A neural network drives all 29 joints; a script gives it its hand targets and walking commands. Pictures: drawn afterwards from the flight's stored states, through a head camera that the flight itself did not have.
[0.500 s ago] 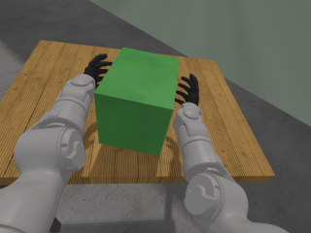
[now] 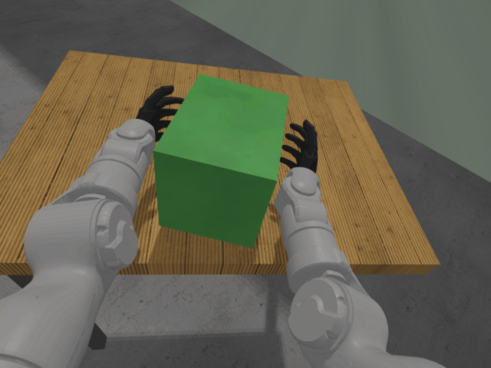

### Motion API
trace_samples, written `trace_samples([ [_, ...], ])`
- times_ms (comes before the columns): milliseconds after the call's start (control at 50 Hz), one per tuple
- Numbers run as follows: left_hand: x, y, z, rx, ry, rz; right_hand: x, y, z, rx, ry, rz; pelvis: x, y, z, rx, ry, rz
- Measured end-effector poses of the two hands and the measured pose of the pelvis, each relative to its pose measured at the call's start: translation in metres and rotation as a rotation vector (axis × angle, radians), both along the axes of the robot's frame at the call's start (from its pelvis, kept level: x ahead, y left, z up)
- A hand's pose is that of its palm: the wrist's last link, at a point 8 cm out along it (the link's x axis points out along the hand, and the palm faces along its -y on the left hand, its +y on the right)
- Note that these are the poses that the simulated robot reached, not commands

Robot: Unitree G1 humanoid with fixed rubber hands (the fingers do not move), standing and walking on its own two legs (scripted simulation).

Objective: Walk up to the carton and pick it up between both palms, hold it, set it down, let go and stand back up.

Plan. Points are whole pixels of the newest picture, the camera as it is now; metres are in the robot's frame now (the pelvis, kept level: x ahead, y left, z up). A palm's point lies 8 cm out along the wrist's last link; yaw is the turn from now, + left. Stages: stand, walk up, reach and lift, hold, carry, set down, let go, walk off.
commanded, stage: set down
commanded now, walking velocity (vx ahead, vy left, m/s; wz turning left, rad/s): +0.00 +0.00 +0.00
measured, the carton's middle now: (225, 158) +0.46 +0.00 +0.09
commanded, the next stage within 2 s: none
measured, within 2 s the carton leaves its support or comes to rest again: rests again in 0.42 s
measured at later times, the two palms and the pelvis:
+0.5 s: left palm (153, 129) +0.49 +0.12 +0.13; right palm (306, 168) +0.41 -0.13 +0.13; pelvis +0.01 -0.01 +0.00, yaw +1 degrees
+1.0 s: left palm (154, 129) +0.49 +0.12 +0.12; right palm (305, 167) +0.41 -0.13 +0.12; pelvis +0.01 +0.00 +0.00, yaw +0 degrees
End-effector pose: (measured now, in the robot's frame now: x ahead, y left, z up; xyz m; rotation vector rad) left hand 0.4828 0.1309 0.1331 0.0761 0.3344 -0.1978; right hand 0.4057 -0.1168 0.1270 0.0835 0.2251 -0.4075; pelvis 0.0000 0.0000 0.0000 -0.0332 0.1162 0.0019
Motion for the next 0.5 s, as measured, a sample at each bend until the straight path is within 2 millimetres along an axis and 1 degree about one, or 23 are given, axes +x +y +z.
trace_samples([
  [180,-0.001,0.0008,-0.0021,-0.018,-0.005,-0.005,-0.0008,-0.0002,-0.0005,-0.013,0.0,0.004,-0.0029,-0.0001,-0.0004,0.002,0.004,0.001],
  [500,0.0038,-0.0078,-0.005,-0.037,-0.024,0.007,0.0054,-0.0086,-0.0017,-0.031,-0.007,0.005,0.0051,-0.0058,0.0001,0.0,0.005,0.013],
])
